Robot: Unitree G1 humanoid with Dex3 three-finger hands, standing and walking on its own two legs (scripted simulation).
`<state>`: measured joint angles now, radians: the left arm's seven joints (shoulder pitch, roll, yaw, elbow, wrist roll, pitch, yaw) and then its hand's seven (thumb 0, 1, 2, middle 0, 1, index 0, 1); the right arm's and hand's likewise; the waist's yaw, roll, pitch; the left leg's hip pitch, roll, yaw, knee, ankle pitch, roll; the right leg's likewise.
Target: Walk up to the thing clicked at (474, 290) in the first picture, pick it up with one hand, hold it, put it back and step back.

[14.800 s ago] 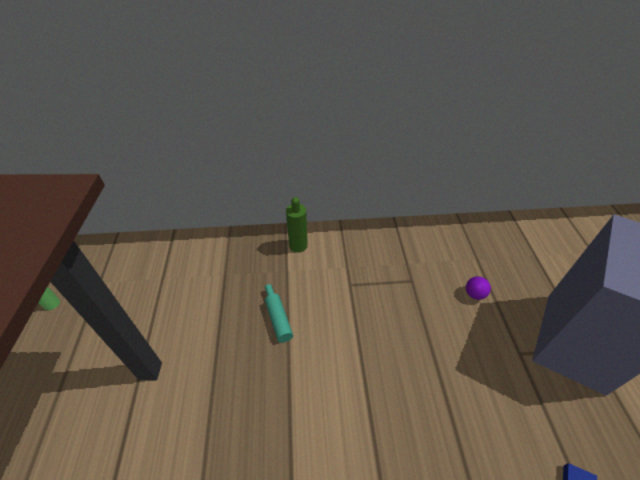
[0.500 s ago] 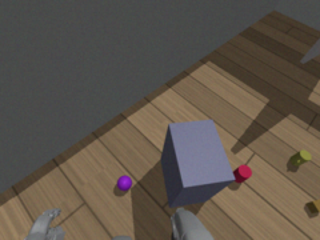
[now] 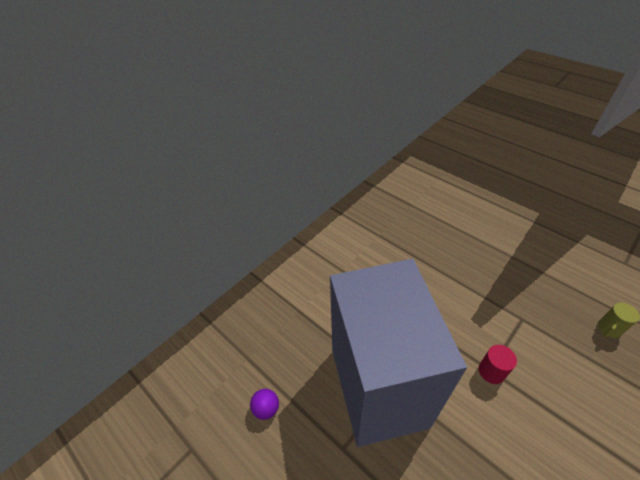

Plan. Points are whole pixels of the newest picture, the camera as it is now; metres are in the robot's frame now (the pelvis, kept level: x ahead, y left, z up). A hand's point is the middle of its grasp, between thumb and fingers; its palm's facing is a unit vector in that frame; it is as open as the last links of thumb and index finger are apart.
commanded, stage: walk up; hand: left
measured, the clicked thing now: (264, 404) +0.45 +0.24 -0.73
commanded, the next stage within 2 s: stand in 1.56 s
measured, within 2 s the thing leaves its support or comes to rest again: neither
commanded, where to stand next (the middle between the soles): +0.07 -0.01 m, yaw +1 degrees
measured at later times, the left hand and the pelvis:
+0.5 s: hand out of the picture +0.11 +0.24 -0.15, palm faces +0.00 -0.93 -0.36, open 7.4 cm; pelvis +0.04 -0.02 +0.00, yaw +1 degrees
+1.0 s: hand out of the picture +0.14 +0.24 -0.14, palm faces +0.01 -0.94 -0.35, open 7.4 cm; pelvis +0.04 -0.02 +0.01, yaw +1 degrees
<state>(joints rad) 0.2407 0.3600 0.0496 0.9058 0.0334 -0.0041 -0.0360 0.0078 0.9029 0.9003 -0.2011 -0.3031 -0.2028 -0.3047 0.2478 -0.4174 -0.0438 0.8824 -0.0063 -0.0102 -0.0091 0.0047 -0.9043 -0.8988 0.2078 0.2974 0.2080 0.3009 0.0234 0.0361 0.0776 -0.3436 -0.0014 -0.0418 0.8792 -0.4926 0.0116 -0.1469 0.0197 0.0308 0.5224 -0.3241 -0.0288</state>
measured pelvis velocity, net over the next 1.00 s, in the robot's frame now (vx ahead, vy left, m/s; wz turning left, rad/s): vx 0.04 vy -0.02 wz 0.02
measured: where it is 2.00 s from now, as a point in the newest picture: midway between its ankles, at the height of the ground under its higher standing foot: outside the picture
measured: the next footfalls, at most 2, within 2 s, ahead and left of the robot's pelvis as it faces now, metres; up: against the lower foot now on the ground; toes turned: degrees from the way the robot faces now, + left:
left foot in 0.12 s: +0.07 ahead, +0.12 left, +0.00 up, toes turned +1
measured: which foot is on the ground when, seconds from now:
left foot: up 0.00-0.10, down 0.12-1.00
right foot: down 0.00-1.00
